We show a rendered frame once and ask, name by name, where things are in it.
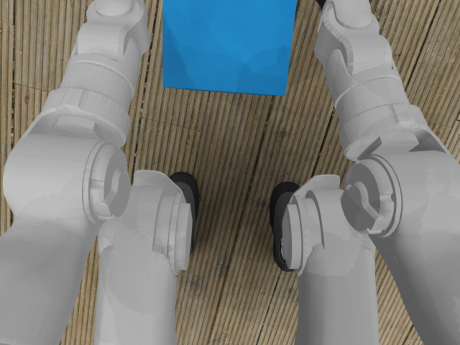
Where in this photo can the robot right upper arm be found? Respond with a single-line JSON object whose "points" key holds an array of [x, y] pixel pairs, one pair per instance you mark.
{"points": [[409, 205]]}

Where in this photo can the robot left upper arm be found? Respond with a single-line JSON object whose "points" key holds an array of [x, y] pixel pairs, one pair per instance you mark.
{"points": [[60, 190]]}

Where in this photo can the robot left shin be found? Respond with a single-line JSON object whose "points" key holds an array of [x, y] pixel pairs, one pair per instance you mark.
{"points": [[141, 177]]}

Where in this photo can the robot right forearm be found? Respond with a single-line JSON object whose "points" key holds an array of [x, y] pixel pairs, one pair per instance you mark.
{"points": [[366, 89]]}

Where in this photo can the carton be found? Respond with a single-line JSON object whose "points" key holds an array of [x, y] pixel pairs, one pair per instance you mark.
{"points": [[228, 46]]}

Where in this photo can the robot left forearm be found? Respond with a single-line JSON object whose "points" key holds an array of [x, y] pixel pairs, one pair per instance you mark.
{"points": [[100, 78]]}

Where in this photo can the right robot thigh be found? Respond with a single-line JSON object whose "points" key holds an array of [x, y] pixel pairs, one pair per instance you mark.
{"points": [[337, 296]]}

